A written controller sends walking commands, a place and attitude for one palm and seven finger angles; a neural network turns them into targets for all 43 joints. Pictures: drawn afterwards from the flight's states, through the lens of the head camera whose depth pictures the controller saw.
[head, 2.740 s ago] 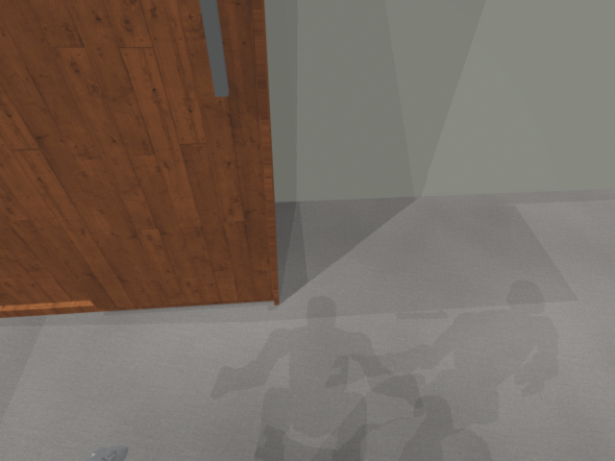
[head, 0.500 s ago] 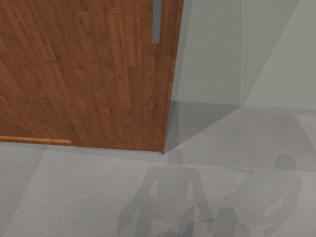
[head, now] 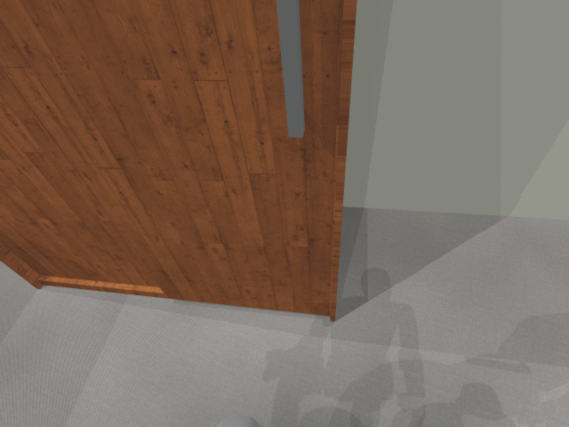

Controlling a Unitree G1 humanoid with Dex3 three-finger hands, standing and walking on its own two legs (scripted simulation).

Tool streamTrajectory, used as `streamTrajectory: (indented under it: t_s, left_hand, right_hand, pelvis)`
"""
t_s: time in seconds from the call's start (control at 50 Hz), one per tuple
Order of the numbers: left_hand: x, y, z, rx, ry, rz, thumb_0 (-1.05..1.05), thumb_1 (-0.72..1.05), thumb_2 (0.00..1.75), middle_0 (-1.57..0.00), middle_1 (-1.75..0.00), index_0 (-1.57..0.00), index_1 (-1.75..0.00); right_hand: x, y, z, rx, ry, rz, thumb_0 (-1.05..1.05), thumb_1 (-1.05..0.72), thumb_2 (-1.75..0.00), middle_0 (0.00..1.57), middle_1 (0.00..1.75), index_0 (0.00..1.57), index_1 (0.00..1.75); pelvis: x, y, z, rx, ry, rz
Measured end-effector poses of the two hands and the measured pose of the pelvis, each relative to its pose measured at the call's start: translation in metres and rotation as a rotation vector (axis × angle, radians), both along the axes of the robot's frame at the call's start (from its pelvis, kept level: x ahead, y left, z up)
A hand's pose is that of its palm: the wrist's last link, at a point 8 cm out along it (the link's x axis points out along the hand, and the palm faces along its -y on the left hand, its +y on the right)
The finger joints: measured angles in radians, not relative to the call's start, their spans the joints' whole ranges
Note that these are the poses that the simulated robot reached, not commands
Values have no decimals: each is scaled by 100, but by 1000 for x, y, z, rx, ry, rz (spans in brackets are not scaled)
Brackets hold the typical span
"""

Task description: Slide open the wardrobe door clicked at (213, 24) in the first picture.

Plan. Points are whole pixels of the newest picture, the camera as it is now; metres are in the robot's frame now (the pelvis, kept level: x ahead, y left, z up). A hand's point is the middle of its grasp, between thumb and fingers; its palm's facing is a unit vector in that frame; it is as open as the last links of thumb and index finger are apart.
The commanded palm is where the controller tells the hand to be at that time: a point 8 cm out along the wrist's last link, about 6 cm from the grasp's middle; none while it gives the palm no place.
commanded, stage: take the last steps up to it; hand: right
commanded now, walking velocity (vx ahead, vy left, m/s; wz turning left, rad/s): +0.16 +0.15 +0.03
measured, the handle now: (293, 42) +0.57 +0.00 +0.26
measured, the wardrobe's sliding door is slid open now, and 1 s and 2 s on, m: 0.00 0.00 0.00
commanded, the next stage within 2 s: come to a stop and stand still in 0.02 s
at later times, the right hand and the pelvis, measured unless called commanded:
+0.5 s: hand (379, 384) +0.23 -0.13 -0.18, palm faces -0.01 +0.98 -0.20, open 7.4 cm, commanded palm none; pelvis +0.11 +0.04 -0.02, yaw -2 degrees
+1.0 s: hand out of the picture +0.06 -0.20 -0.18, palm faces +0.04 +0.98 -0.17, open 7.4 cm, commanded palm none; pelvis +0.09 -0.01 +0.01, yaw +0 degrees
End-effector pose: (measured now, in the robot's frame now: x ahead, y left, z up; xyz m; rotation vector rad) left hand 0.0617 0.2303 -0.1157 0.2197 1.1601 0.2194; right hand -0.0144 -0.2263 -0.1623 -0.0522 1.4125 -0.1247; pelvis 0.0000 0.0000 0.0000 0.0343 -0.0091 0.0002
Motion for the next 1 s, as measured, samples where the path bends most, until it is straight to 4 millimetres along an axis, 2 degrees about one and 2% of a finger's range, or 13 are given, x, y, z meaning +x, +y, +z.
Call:
streamTrajectory:
  t_s: [0.1, 0.2, 0.26, 0.3, 0.36, 0.42, 0.48, 0.56, 0.62, 0.72, 0.84, 0.92, 1.0]
  left_hand:
    - [-23, 19, 7, 20, 149, 53, -1, 94, 89, -20, -30, -21, -30]
    - [-44, 30, 2, -12, 291, 125, 0, 92, 89, -20, -30, -20, -30]
    - [-48, 36, -9, -50, 368, 164, 0, 92, 89, -20, -30, -20, -30]
    - [-46, 42, -23, -78, 411, 179, 0, 91, 89, -20, -30, -20, -30]
    - [-30, 50, -38, -92, 431, 181, 1, 91, 89, -20, -30, -20, -30]
    - [2, 54, -44, -85, 383, 148, 1, 91, 89, -20, -30, -20, -30]
    - [41, 54, -45, -73, 294, 99, 1, 91, 89, -20, -30, -20, -30]
    - [88, 42, -37, -46, 143, 35, 1, 91, 89, -20, -30, -20, -30]
    - [106, 27, -31, -19, 42, 0, 1, 91, 89, -20, -30, -20, -30]
    - [108, -1, -8, -9, 19, -38, 0, 91, 89, -20, -30, -20, -30]
    - [103, -13, 10, 5, 32, -28, 0, 92, 89, -20, -30, -20, -30]
    - [84, -12, 12, 11, 68, 3, 0, 92, 89, -20, -30, -21, -30]
    - [52, -7, 7, 1, 141, 36, 0, 91, 89, -20, -30, -21, -30]
  right_hand:
    - [96, -7, 15, -30, -144, 40, 0, -91, -90, 19, 29, 20, 30]
    - [171, 9, 22, -49, -190, 108, 0, -91, -90, 19, 29, 19, 30]
    - [209, 27, 20, -70, -209, 146, 0, -91, -90, 19, 29, 20, 30]
    - [230, 38, 13, -92, -239, 158, 0, -91, -90, 19, 29, 20, 30]
    - [243, 51, 11, -102, -255, 154, 0, -91, -90, 19, 29, 20, 30]
    - [244, 55, 13, -101, -252, 132, 0, -90, -90, 20, 30, 20, 30]
    - [239, 50, 13, -100, -248, 109, 0, -90, -90, 20, 30, 20, 30]
    - [228, 31, 5, -91, -260, 78, 0, -90, -90, 20, 30, 20, 30]
    - [217, 9, -7, -75, -270, 42, 0, -90, -90, 20, 30, 20, 30]
    - [180, -18, -1, -76, -194, -1, 0, -90, -90, 20, 30, 20, 30]
    - [116, -33, 11, -74, -32, -27, 0, -91, -90, 19, 29, 20, 30]
    - [85, -33, 14, -65, 70, -17, 0, -91, -90, 19, 29, 20, 30]
    - [74, -24, 16, -55, 107, 1, 0, -91, -90, 19, 29, 20, 30]
  pelvis:
    - [35, 5, 9, 8, 10, 6]
    - [70, 21, 9, 4, 12, 12]
    - [93, 36, 1, -5, 8, 11]
    - [108, 47, -12, -30, 11, -2]
    - [115, 51, -18, -25, 5, -10]
    - [114, 48, -18, -25, -3, -21]
    - [110, 41, -17, -23, -2, -30]
    - [102, 26, -21, -15, -3, -39]
    - [97, 12, -28, -6, -11, -39]
    - [95, -1, -11, 6, -4, -33]
    - [99, -12, 9, 15, 16, -22]
    - [95, -14, 13, 20, 12, -11]
    - [88, -12, 14, 17, 6, -8]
